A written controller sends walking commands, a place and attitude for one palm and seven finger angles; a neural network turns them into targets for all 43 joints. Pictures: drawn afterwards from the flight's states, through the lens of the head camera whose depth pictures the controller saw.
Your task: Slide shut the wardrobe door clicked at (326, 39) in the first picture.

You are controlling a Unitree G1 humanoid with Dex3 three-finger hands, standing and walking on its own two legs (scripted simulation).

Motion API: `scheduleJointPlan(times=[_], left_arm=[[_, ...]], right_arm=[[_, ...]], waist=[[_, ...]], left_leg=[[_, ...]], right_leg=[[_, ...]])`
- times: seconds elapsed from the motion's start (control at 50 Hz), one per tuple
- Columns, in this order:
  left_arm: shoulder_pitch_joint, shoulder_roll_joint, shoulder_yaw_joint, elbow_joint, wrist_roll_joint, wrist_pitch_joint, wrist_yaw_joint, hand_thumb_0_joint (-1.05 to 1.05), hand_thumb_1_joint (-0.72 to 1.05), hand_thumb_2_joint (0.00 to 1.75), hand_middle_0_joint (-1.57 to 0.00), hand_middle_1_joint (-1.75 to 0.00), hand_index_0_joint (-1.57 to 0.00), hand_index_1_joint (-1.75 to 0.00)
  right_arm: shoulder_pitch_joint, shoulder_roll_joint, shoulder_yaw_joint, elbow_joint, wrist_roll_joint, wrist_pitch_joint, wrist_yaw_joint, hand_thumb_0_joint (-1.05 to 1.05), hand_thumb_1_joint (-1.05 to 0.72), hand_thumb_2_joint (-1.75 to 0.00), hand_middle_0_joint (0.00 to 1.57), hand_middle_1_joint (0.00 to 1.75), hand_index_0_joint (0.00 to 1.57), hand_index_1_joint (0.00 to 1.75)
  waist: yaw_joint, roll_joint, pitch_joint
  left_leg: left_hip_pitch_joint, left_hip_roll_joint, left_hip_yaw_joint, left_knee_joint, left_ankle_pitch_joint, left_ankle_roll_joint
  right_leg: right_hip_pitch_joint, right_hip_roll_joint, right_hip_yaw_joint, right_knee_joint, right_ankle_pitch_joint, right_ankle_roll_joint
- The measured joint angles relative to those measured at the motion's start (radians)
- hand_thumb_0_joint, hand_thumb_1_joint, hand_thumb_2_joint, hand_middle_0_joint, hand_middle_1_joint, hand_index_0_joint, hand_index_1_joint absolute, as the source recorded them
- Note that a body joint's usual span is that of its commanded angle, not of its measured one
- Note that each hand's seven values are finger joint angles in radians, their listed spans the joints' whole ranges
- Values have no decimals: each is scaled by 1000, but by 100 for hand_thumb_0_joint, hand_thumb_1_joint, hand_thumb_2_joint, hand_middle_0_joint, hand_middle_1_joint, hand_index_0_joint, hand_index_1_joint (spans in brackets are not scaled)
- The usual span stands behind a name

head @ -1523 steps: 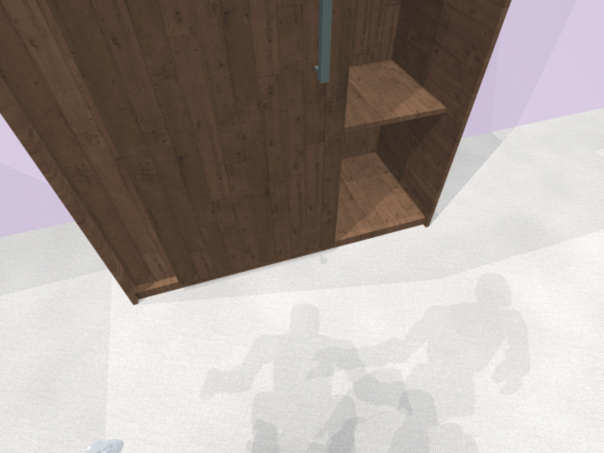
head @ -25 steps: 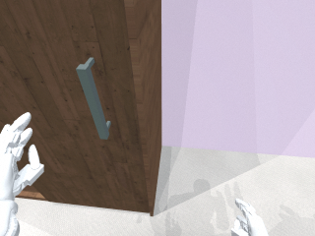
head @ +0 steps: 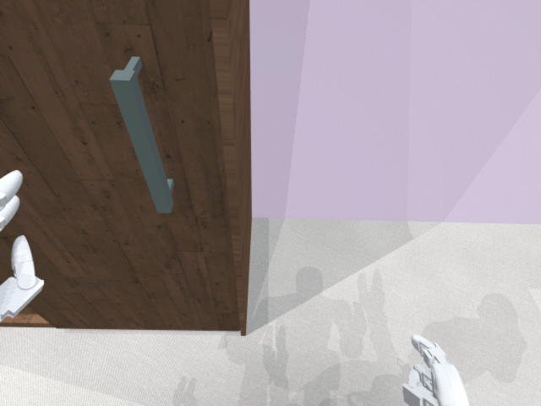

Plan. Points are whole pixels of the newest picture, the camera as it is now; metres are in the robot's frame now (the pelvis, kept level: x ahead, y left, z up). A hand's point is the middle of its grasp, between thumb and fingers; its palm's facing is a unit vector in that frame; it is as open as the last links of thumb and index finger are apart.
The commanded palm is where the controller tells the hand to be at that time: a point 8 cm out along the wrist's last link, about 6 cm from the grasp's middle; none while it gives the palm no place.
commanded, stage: step back with the hand held close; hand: left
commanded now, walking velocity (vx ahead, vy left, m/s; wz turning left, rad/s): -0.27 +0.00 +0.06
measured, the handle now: (151, 144) +0.43 +0.21 +0.16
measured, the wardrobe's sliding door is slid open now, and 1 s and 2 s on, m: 0.00 0.00 0.00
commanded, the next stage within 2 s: stop stepping back and stand still in 0.92 s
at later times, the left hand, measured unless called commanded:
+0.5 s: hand out of the picture +0.14 +0.29 +0.17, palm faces +0.45 -0.79 -0.42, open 7.4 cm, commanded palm +0.06 +0.33 +0.18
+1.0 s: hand out of the picture +0.08 +0.29 +0.17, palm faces +0.36 -0.86 -0.36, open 7.4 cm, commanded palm +0.00 +0.33 +0.18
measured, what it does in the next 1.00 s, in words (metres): walks backwards: right foot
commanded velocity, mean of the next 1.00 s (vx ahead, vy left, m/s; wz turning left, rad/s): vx -0.36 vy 0.00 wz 0.06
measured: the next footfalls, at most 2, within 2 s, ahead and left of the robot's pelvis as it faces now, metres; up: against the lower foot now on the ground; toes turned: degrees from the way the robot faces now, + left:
right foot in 0.80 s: -0.18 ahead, -0.12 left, +0.00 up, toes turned -3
left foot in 1.32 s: -0.16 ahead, +0.22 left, +0.00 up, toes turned +3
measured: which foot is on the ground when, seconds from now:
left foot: down 0.00-1.00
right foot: down 0.00-0.44, up 0.46-0.78, down 0.80-1.00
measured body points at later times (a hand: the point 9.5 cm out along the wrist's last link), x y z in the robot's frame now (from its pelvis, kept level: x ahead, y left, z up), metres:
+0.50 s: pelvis -0.07 +0.02 -0.02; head -0.05 +0.06 +0.43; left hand +0.11 +0.33 +0.19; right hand +0.10 -0.22 -0.09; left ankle +0.04 +0.07 -0.74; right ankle -0.02 -0.13 -0.71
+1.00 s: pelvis -0.15 +0.03 -0.01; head -0.15 +0.08 +0.44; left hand +0.05 +0.33 +0.19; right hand +0.01 -0.21 -0.07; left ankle +0.00 +0.07 -0.74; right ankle -0.23 -0.11 -0.72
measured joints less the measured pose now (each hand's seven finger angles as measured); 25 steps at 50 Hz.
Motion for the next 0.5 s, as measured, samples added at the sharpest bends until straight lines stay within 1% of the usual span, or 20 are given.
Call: scheduleJointPlan(times=[0.06,0.14,0.24,0.3,0.36,0.38,0.4,0.42,0.44,0.46,0.48,0.5], left_arm=[[-9,-6,14,-4,7,-12,7,1,89,89,-22,-31,-22,-30],[-28,-29,22,-3,23,-27,12,1,89,89,-21,-30,-22,-30],[-51,-54,23,-6,36,-43,13,1,89,89,-21,-30,-22,-30],[-57,-67,16,-14,38,-54,17,1,89,90,-21,-30,-22,-30],[-55,-71,5,-38,34,-66,30,1,89,90,-21,-30,-22,-30],[-55,-68,2,-47,32,-70,35,1,89,90,-21,-30,-22,-30],[-56,-63,1,-56,31,-74,38,1,89,90,-21,-30,-22,-30],[-58,-56,1,-64,30,-77,40,1,89,90,-21,-30,-22,-30],[-58,-47,5,-70,29,-80,41,1,89,90,-21,-30,-22,-30],[-60,-40,12,-71,31,-84,40,1,89,90,-21,-30,-22,-30],[-66,-31,20,-65,35,-85,37,1,89,90,-21,-31,-22,-30],[-75,-21,29,-56,39,-85,33,1,89,90,-21,-31,-22,-30]], right_arm=[[9,5,5,0,-1,-14,1,1,-91,-90,20,30,20,30],[16,12,12,6,-2,-39,2,1,-91,-90,20,30,21,30],[21,23,20,19,-8,-61,6,1,-91,-90,21,30,21,30],[26,27,21,32,-12,-67,9,1,-90,-90,21,30,21,30],[26,23,21,50,-15,-74,15,1,-90,-90,21,30,21,30],[24,19,20,55,-15,-74,16,1,-90,-90,21,30,21,30],[22,16,19,59,-14,-73,17,1,-90,-90,21,30,21,30],[21,14,18,61,-13,-71,16,1,-90,-90,21,30,21,30],[20,12,17,61,-12,-70,14,1,-90,-90,21,30,21,30],[18,9,15,60,-14,-72,10,1,-90,-90,21,30,21,30],[15,12,10,64,-19,-75,6,1,-90,-90,21,30,21,30],[13,19,4,70,-24,-79,5,1,-91,-90,21,30,21,30]], waist=[[2,-4,2],[7,-2,9],[16,5,16],[16,6,9],[14,-2,4],[11,-5,7],[7,-10,11],[3,-16,15],[0,-19,18],[-4,-15,23],[-11,-10,28],[-17,-7,32]], left_leg=[[-27,-5,-1,26,1,9],[-61,-10,-6,69,-1,17],[-96,-6,-16,121,-6,18],[-119,-4,-26,146,-42,9],[-150,-14,-46,185,-121,-27],[-156,-17,-51,193,-124,-33],[-159,-20,-54,194,-108,-32],[-161,-22,-53,190,-77,-22],[-160,-20,-49,180,-32,-4],[-160,-13,-47,168,22,19],[-160,-10,-50,163,43,35],[-156,-8,-57,148,48,42]], right_leg=[[-28,-6,-3,32,-3,5],[-61,-14,-9,82,-11,9],[-89,-13,-20,126,-16,7],[-98,-9,-28,121,-8,-1],[-111,-8,-28,112,10,-4],[-116,-8,-28,116,14,0],[-120,-9,-27,122,15,4],[-125,-10,-26,130,14,7],[-133,-8,-24,144,-1,7],[-147,4,-16,183,-53,8],[-166,23,4,266,-109,8],[-181,44,25,368,-148,6]])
